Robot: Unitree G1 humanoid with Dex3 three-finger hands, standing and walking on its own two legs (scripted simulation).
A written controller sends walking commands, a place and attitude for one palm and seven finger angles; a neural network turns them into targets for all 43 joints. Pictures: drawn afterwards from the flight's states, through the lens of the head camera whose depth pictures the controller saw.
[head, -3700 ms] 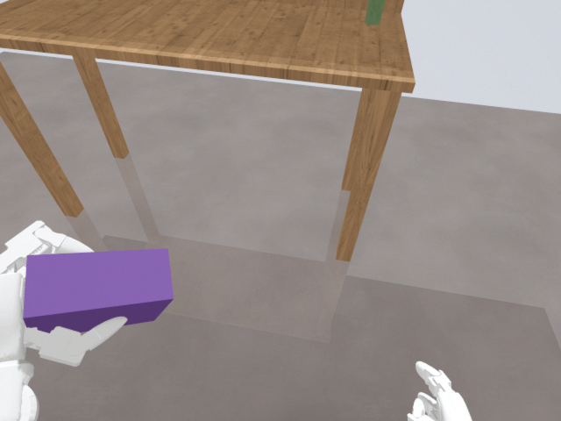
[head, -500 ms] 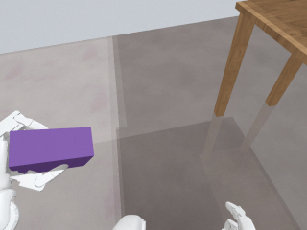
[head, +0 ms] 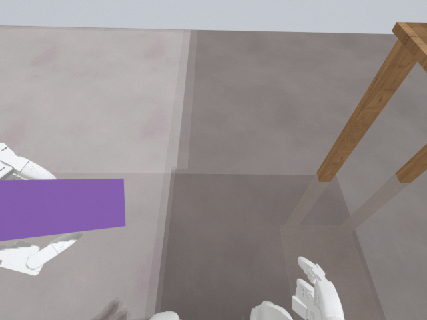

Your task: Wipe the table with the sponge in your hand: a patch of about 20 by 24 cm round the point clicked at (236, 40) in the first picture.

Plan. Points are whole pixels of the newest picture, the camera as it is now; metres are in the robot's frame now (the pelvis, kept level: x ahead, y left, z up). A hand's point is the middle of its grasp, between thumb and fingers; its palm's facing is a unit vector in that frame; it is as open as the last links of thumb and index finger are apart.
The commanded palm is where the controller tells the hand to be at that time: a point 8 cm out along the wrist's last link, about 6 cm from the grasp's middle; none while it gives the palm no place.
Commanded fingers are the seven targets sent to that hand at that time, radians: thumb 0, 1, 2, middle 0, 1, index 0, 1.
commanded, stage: turn to face it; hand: left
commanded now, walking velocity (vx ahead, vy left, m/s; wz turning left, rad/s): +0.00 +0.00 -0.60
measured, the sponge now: (78, 208) +0.23 +0.19 +0.17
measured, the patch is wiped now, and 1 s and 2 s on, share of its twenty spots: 0.00 0.00 0.00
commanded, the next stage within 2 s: none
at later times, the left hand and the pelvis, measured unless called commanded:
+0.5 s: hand (98, 191) +0.24 +0.17 +0.19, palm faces +0.25 -0.87 -0.42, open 9.9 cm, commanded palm +0.21 +0.21 +0.19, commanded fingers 0.00 0.10 1.30 -1.20 -1.60 -1.20 -1.60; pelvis -0.01 -0.03 +0.00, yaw -12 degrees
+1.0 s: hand (198, 232) +0.20 +0.04 +0.18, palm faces -0.07 -0.86 -0.51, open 9.9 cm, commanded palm +0.18 +0.10 +0.19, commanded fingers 0.00 0.10 1.30 -1.20 -1.60 -1.20 -1.60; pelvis -0.10 -0.06 +0.00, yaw -30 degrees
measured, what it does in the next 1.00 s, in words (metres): walks backwards, turning right: right foot, then left foot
